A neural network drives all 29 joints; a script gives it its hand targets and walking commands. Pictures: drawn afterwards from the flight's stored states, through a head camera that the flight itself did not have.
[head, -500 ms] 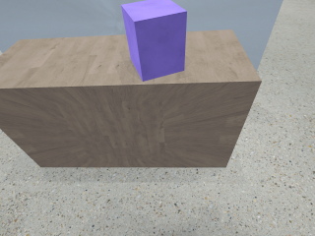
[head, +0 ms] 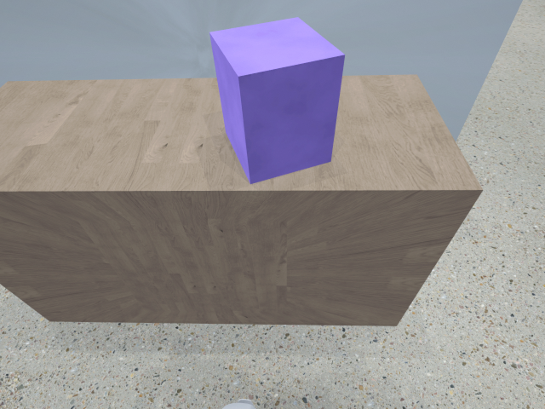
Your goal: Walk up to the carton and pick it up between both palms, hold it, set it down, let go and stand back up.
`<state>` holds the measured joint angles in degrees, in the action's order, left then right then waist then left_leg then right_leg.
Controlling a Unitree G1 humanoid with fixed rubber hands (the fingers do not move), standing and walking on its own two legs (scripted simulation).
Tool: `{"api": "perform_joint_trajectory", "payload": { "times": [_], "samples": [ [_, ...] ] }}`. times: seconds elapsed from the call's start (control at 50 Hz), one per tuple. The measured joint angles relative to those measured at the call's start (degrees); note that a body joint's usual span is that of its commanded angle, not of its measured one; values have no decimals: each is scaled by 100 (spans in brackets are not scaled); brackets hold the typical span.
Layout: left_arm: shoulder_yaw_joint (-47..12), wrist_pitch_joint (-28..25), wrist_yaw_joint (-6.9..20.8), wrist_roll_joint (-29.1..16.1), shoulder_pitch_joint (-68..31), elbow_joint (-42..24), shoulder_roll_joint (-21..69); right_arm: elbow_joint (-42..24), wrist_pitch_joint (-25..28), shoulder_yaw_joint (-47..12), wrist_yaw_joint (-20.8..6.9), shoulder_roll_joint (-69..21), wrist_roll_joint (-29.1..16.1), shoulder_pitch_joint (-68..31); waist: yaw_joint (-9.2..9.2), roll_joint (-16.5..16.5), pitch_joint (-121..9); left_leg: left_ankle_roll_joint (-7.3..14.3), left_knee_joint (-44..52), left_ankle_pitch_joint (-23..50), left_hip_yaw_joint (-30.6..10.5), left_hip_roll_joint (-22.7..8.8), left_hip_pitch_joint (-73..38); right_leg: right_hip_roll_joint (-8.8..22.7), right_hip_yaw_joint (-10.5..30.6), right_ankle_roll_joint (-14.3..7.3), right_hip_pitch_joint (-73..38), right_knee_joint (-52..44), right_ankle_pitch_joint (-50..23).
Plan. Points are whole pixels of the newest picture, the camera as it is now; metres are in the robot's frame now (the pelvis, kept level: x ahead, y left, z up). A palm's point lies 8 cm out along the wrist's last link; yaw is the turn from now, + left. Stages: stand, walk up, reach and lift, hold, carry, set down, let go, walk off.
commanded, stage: walk up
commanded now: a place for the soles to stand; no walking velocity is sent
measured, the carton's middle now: (274, 101) +0.72 +0.01 +0.09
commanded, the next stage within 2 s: none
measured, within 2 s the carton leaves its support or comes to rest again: neither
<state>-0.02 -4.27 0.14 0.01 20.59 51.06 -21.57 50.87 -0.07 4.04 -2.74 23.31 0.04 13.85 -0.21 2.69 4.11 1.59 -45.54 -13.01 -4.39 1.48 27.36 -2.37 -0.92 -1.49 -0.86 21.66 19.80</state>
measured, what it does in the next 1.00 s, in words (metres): steps to the left: left foot, then right foot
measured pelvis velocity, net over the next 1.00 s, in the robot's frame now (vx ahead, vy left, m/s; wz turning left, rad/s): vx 0.10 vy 0.13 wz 0.05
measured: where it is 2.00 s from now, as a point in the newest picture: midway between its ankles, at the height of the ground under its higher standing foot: outside the picture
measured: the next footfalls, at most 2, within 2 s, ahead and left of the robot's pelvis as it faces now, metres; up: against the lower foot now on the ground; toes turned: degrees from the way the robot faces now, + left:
left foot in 0.08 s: +0.18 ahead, +0.10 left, +0.00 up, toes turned -2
right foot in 0.54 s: +0.25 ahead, -0.02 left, +0.00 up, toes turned +2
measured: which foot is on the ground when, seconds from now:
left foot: up 0.00-0.06, down 0.08-0.52, up 0.54-0.68, down 0.70-1.00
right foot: down 0.00-0.08, up 0.10-0.52, down 0.54-0.70, up 0.72-1.00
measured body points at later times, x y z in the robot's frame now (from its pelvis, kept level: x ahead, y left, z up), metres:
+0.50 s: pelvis +0.13 +0.11 +0.00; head +0.15 +0.13 +0.45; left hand +0.15 +0.42 -0.13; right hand +0.20 -0.21 -0.10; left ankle +0.14 +0.11 -0.73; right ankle +0.19 -0.03 -0.72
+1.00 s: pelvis +0.10 +0.13 -0.02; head +0.16 +0.21 +0.42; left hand +0.22 +0.42 -0.19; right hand +0.16 -0.22 -0.07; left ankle +0.11 +0.28 -0.74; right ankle +0.11 +0.00 -0.66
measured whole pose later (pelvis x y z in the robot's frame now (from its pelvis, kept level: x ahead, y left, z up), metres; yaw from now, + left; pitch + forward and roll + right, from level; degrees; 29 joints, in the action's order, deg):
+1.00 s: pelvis +0.10 +0.13 -0.02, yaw +3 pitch -3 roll -2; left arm 0.6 6.6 2.0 0.0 6.6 46.2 -24.5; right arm 50.3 3.3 2.9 7.0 22.5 0.0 16.8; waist -0.1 -8.8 10.4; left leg -1.8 -43.9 -22.6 -9.0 0.3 18.5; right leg -2.8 2.2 -1.0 29.9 69.8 21.8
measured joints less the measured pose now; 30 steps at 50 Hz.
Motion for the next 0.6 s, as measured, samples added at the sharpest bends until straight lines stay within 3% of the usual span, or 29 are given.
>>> {"api": "perform_joint_trajectory", "payload": {
  "times": [0.06, 0.08, 0.12, 0.18, 0.22, 0.32, 0.4, 0.46, 0.5, 0.54, 0.56, 0.6],
  "samples": [
    [0, 0, 0, 0, 1, 1, 1, -14, 82, 1, -29, 1, 0, 0, 3, 0, 20, 13, 893, 101, 225, -74, -245, 2, -3, 130, -63, 267, 342],
    [1, 4, -3, 0, -10, 4, -2, -14, 117, 0, -28, -8, 0, 1, 4, -33, 47, 77, 1067, 453, 295, -60, -368, 36, 1, 143, -40, 546, 518],
    [-2, 33, 2, 1, -88, 5, 0, -12, 208, -10, -27, -84, 0, 3, 15, -312, 144, 288, 1041, 459, 523, 164, -590, 323, 19, 133, 354, 1817, 540],
    [1, 33, 27, 0, -203, -22, 15, -7, 192, -11, 2, -88, 1, 93, 38, -213, 139, 468, 1130, 145, 471, 139, -910, 50, 27, 132, 1192, 3593, 742],
    [-1, 34, 34, 0, -231, -24, -17, -13, 163, -12, 21, -88, 0, 127, 31, -208, 135, 441, 1389, 136, 436, 136, -1191, 9, 40, 132, 1591, 3863, 514],
    [0, 165, 76, 0, -229, -23, -32, -12, 280, -12, 116, -90, 0, 127, 25, -218, 241, 272, 1812, 159, 423, 169, -1708, 124, 47, 132, 2196, 3441, -266],
    [2, 285, 3, 0, -228, -23, -32, -10, 206, -12, 207, -90, 1, 127, 23, -220, 281, -94, 2017, 160, 430, 344, -1870, 148, 47, 132, 2273, 2793, -290],
    [2, 362, -100, -1, -223, -26, -34, -12, 91, -13, 283, -91, 1, 124, 19, -217, 281, -283, 2068, 162, 453, 570, -1886, 145, 51, 132, 2001, 1896, -305],
    [2, 385, -163, -1, -221, -28, -35, -11, -4, -13, 328, -92, 1, 94, 6, -225, 284, -398, 1989, 158, 497, 739, -1853, 154, 58, 13, 1665, 1052, -468],
    [4, 387, -225, -1, -232, -25, -45, -25, -72, -6, 384, -80, 1, 32, -18, -230, 319, -808, 1032, -61, 565, 908, -1391, 248, 65, -261, 1340, 238, -1223],
    [3, 414, -258, -1, -244, -19, -38, -25, -101, -6, 397, -80, 1, -64, -30, -152, 398, -841, 128, -523, 447, 903, -1091, 244, 57, -186, 1369, 346, -1349],
    [2, 548, -311, -1, -317, -22, -37, -46, -66, -46, 399, -89, 1, -94, -17, -71, 425, -625, -921, -1220, 74, 803, -806, 241, 49, -139, 1469, 668, -1133]
  ]
}}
